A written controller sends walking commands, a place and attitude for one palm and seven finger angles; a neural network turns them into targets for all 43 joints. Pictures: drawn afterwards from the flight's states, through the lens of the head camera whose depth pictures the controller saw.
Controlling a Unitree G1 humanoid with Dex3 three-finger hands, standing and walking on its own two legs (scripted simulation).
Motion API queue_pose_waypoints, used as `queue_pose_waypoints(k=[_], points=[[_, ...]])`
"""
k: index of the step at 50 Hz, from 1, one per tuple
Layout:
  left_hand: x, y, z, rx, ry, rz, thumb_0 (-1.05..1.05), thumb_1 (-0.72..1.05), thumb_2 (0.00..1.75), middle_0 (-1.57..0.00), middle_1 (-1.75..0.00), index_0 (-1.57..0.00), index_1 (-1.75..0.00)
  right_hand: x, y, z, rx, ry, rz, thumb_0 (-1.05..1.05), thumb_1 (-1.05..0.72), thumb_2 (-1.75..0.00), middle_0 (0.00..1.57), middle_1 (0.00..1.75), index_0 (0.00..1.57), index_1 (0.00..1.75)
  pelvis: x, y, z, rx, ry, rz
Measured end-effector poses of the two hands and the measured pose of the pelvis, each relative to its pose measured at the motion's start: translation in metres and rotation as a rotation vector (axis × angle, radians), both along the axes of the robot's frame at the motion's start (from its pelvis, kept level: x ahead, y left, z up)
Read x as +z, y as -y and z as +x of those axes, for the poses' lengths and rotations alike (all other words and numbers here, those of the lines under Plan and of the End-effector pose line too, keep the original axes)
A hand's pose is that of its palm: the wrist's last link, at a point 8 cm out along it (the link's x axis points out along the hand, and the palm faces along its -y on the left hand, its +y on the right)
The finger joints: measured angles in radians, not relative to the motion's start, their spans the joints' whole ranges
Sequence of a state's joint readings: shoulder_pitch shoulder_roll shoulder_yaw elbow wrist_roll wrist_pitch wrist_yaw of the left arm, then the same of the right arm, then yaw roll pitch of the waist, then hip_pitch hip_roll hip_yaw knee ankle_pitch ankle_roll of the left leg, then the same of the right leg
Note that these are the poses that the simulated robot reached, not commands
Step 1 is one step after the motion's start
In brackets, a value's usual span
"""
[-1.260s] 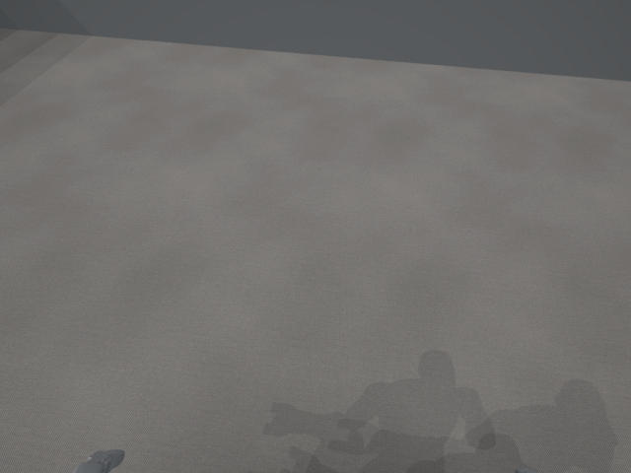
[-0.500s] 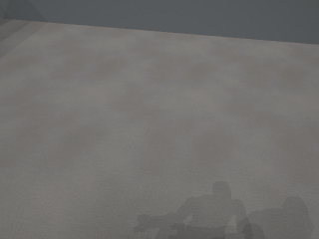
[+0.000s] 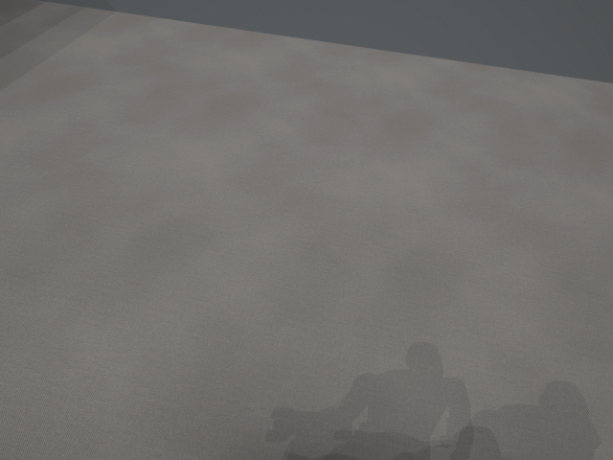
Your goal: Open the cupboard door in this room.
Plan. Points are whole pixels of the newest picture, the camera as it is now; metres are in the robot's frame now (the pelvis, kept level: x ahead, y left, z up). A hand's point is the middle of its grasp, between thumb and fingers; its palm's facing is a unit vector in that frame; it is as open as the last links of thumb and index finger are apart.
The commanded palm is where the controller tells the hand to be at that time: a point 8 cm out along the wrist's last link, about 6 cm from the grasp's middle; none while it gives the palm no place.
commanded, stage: turn or walk to find it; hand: left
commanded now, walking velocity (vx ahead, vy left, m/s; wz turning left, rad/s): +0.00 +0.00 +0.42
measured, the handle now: out of the picture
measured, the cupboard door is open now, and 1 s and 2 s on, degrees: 0 0 0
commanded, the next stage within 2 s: none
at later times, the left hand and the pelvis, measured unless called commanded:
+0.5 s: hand out of the picture -0.02 +0.19 -0.15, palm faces +0.23 -0.93 -0.28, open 7.4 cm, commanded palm none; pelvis -0.03 -0.03 +0.01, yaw +13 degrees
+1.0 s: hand out of the picture -0.07 +0.21 -0.15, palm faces +0.44 -0.86 -0.27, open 7.4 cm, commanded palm none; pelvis -0.06 -0.01 +0.01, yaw +25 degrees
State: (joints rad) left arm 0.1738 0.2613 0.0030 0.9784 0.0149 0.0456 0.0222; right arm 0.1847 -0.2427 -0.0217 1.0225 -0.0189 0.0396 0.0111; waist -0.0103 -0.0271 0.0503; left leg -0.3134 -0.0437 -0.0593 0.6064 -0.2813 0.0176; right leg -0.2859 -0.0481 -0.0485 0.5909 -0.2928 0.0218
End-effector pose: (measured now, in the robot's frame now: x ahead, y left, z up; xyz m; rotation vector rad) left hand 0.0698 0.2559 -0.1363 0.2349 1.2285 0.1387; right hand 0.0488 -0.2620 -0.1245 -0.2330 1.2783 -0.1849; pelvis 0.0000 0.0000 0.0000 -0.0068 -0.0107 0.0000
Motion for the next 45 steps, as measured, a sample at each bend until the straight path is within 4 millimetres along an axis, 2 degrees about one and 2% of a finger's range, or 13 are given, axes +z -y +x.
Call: queue_pose_waypoints(k=[3,8,13,17,21,25,29,33,36,41,45], points=[[-0.005,0.001,-0.011,0.027,-0.025,-0.015,0.0,0.9,0.9,-0.2,-0.3,-0.2,-0.3,-0.001,-0.016,-0.005,0.009,-0.004,0.023,0.0,-0.91,-0.9,0.2,0.3,0.2,0.3,0.0,-0.002,-0.003,0.02,-0.007,0.002],[0.005,0.005,-0.022,0.083,-0.009,-0.017,0.01,0.91,0.9,-0.2,-0.3,-0.2,-0.3,-0.001,-0.027,-0.015,0.03,-0.04,0.051,0.0,-0.9,-0.9,0.2,0.3,0.21,0.3,0.007,0.002,-0.011,0.064,-0.022,-0.011],[0.016,0.014,-0.033,0.131,0.034,0.001,0.01,0.91,0.9,-0.2,-0.3,-0.2,-0.3,-0.006,-0.014,-0.017,0.055,-0.049,0.062,0.0,-0.9,-0.9,0.21,0.3,0.21,0.3,0.008,0.014,-0.02,0.111,-0.029,-0.014],[0.017,0.022,-0.053,0.163,0.059,0.036,0.0,0.91,0.9,-0.2,-0.3,-0.2,-0.3,-0.016,0.006,-0.009,0.076,-0.031,0.063,0.0,-0.9,-0.9,0.21,0.3,0.21,0.3,0.0,0.027,-0.028,0.145,-0.02,0.0],[0.023,0.027,-0.081,0.211,0.037,0.04,0.0,0.9,0.9,-0.2,-0.3,-0.2,-0.3,-0.008,0.018,0.006,0.111,-0.011,0.046,0.01,-0.91,-0.9,0.2,0.3,0.21,0.3,0.006,0.029,-0.031,0.186,-0.005,0.012],[0.02,0.027,-0.104,0.254,0.016,0.026,0.0,0.9,0.9,-0.2,-0.3,-0.2,-0.3,0.001,0.018,0.022,0.161,0.005,0.023,0.01,-0.91,-0.9,0.2,0.3,0.2,0.3,0.009,0.027,-0.034,0.235,-0.002,0.024],[0.01,0.021,-0.13,0.309,-0.004,0.002,0.0,0.9,0.9,-0.2,-0.3,-0.21,-0.3,0.006,0.003,0.041,0.235,0.013,0.0,0.01,-0.91,-0.9,0.2,0.3,0.2,0.3,0.006,0.018,-0.039,0.278,-0.009,0.023],[-0.01,0.006,-0.161,0.378,-0.04,-0.023,0.0,0.9,0.9,-0.2,-0.3,-0.21,-0.3,0.005,-0.025,0.061,0.32,0.063,-0.021,0.01,-0.91,-0.9,0.2,0.3,0.2,0.3,-0.006,0.002,-0.046,0.325,-0.018,0.009],[-0.013,-0.003,-0.18,0.413,-0.09,-0.024,0.0,0.9,0.9,-0.2,-0.3,-0.2,-0.3,0.011,-0.045,0.066,0.356,0.096,-0.011,0.0,-0.91,-0.9,0.2,0.3,0.2,0.3,-0.003,-0.002,-0.052,0.33,-0.014,0.013],[0.0,-0.008,-0.188,0.451,-0.079,-0.021,0.01,0.91,0.9,-0.2,-0.3,-0.2,-0.3,0.016,-0.067,0.062,0.392,0.104,0.022,0.0,-0.91,-0.9,0.2,0.3,0.2,0.3,0.007,-0.005,-0.057,0.362,-0.009,0.003],[0.011,-0.007,-0.184,0.469,-0.034,-0.003,0.01,0.91,0.9,-0.2,-0.3,-0.2,-0.3,0.011,-0.072,0.055,0.404,0.09,0.058,0.0,-0.9,-0.9,0.2,0.3,0.21,0.3,0.01,-0.001,-0.06,0.389,-0.005,0.004]])
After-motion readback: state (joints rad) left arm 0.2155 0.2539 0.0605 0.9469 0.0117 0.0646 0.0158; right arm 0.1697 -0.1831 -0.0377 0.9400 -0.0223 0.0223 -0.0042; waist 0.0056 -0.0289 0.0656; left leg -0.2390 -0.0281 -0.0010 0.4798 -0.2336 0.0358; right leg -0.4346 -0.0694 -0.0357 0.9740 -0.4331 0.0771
